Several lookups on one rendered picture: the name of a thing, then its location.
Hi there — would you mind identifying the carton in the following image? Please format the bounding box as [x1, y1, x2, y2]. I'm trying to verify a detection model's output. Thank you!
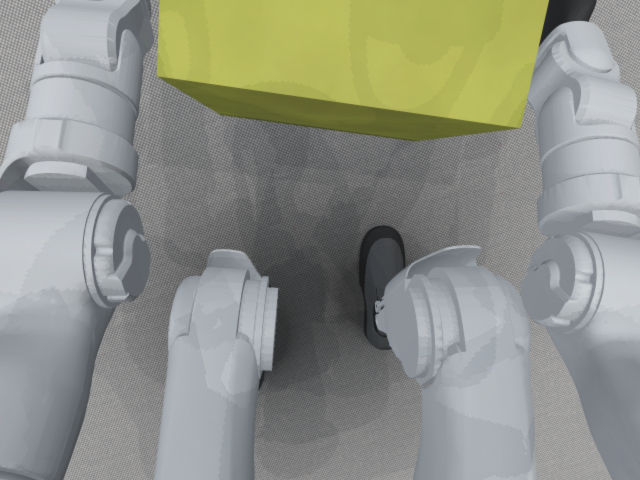
[157, 0, 549, 141]

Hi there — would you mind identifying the left robot forearm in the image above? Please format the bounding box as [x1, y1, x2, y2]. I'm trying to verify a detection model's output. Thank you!
[0, 0, 154, 197]

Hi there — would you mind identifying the robot right foot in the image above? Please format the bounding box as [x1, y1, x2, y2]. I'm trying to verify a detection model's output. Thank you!
[359, 226, 405, 350]

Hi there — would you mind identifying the right robot hand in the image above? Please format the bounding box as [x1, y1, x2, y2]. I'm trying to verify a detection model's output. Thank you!
[539, 0, 597, 46]

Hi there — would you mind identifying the right robot upper arm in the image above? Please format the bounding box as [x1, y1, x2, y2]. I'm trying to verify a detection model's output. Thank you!
[520, 230, 640, 480]

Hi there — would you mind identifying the right robot forearm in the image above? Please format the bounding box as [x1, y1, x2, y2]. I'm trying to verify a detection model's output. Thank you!
[527, 21, 640, 240]

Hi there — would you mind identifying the robot left shin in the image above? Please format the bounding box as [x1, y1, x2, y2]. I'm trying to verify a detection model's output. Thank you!
[168, 249, 263, 380]

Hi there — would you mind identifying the left robot upper arm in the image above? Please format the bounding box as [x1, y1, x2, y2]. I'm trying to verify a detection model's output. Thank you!
[0, 190, 151, 480]

